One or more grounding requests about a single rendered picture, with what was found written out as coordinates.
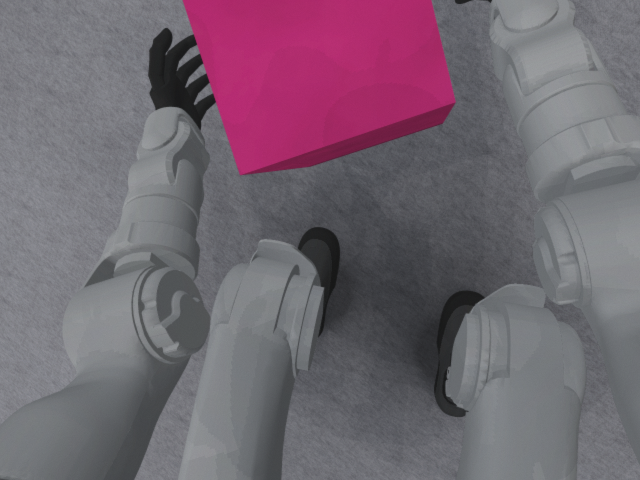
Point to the left robot hand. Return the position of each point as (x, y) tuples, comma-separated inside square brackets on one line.
[(168, 84)]

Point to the left robot upper arm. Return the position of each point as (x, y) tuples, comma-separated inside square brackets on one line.
[(130, 339)]

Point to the right robot forearm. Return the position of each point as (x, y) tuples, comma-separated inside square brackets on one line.
[(565, 107)]

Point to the robot foot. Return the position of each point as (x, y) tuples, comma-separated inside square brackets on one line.
[(321, 246), (452, 316)]

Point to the right robot foot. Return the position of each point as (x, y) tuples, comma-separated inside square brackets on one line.
[(452, 316)]

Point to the carton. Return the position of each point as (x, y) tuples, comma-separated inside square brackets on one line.
[(301, 82)]

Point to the left robot foot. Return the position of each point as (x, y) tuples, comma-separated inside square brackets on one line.
[(321, 246)]

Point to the right robot upper arm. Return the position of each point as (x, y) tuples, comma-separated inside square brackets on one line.
[(587, 253)]

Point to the left robot forearm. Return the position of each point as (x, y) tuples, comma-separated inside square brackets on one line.
[(161, 211)]

